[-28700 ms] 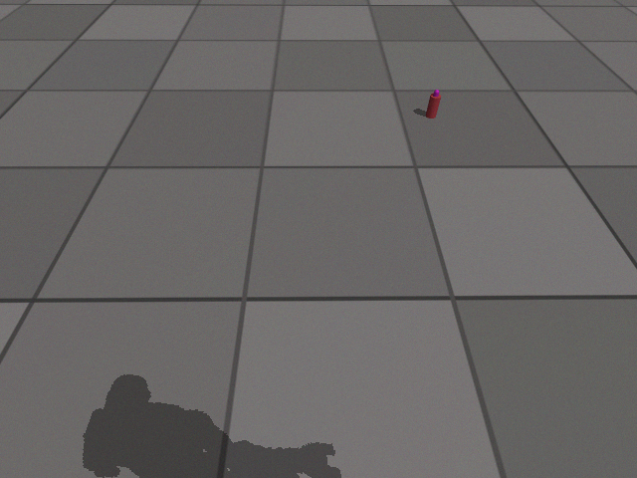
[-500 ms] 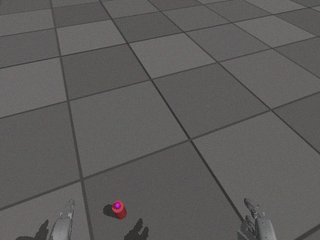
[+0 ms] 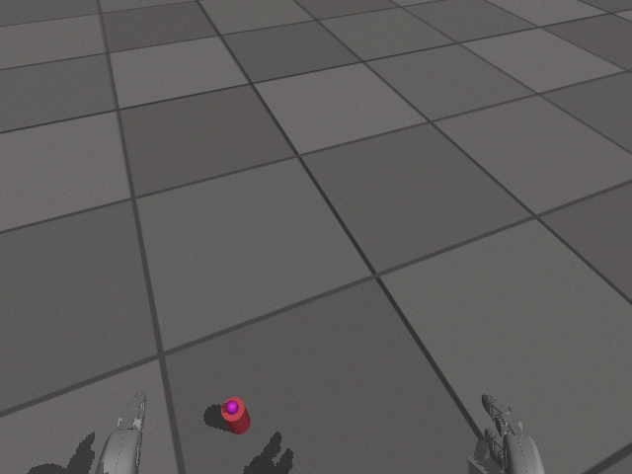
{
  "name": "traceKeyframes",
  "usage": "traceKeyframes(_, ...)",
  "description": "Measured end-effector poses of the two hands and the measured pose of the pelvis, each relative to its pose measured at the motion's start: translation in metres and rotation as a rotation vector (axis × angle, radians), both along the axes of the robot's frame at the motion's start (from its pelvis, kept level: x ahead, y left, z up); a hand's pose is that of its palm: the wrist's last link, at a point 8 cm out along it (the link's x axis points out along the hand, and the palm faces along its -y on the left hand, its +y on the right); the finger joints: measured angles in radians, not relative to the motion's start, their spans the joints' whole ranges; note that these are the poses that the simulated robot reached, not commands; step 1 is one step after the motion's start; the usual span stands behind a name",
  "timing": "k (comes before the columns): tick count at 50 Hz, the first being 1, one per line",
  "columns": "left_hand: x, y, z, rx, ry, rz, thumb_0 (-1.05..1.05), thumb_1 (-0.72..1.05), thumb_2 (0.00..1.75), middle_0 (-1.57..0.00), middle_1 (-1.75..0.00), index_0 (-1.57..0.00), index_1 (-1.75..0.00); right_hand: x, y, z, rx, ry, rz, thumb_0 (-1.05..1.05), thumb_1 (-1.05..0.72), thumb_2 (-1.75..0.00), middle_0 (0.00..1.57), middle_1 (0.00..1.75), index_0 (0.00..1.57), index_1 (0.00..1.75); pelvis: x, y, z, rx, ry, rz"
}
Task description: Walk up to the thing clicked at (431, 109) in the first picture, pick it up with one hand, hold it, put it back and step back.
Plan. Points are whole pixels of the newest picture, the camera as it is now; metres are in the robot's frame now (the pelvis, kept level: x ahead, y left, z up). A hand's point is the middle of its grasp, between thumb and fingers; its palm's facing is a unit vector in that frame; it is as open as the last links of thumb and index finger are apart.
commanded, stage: home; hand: left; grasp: from the side
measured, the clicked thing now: (235, 414) +0.39 +0.22 -0.64
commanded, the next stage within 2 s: stand in 0.12 s
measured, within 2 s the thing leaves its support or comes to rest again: neither
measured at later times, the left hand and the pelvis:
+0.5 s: hand (169, 466) +0.17 +0.19 -0.06, palm faces +0.10 -0.95 -0.28, open 13.7 cm; pelvis +0.00 +0.00 +0.00, yaw +0 degrees
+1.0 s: hand out of the picture +0.05 +0.26 -0.11, palm faces -0.01 -0.94 -0.35, open 7.5 cm; pelvis -0.01 +0.01 +0.04, yaw +0 degrees
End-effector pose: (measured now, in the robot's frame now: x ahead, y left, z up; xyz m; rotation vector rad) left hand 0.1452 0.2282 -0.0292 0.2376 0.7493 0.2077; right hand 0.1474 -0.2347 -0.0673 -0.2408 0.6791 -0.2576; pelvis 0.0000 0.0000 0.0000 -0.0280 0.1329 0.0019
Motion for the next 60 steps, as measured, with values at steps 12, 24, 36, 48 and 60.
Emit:
traceKeyframes(12,0.001,0.002,-0.002,-0.004,0.007,0.003,-0.01,-0.54,0.05,-0.06,-0.06,-0.05,-0.06,0.004,0.001,0.000,-0.005,0.002,0.000,0.01,-0.90,-0.90,0.20,0.30,0.20,0.30,0.003,0.002,0.000,-0.003,0.004,0.001)
traceKeyframes(24,0.002,0.005,-0.001,-0.002,0.005,0.004,-0.01,-0.12,0.47,-0.17,-0.24,-0.17,-0.24,0.006,0.005,0.002,-0.005,-0.006,0.003,0.01,-0.90,-0.90,0.20,0.30,0.20,0.30,0.004,0.004,0.000,-0.005,0.000,0.002)
traceKeyframes(36,-0.017,0.037,-0.037,0.045,0.136,-0.090,0.00,0.67,0.84,-0.20,-0.30,-0.20,-0.29,-0.019,-0.019,-0.015,-0.031,0.283,0.123,0.01,-0.90,-0.90,0.20,0.30,0.21,0.30,-0.007,0.005,0.012,0.029,-0.097,0.000)
traceKeyframes(48,-0.090,0.072,-0.049,0.045,0.410,0.021,0.01,0.88,0.89,-0.20,-0.30,-0.20,-0.30,-0.080,-0.043,-0.006,-0.030,0.488,0.017,0.01,-0.90,-0.90,0.20,0.30,0.20,0.30,-0.007,0.011,0.038,0.025,-0.160,0.005)
traceKeyframes(60,-0.125,0.074,-0.043,0.025,0.521,0.061,0.00,0.90,0.89,-0.20,-0.30,-0.20,-0.30,-0.103,-0.028,-0.006,0.025,0.557,0.009,0.00,-0.90,-0.90,0.20,0.30,0.20,0.30,-0.015,0.015,0.053,0.031,-0.203,0.005)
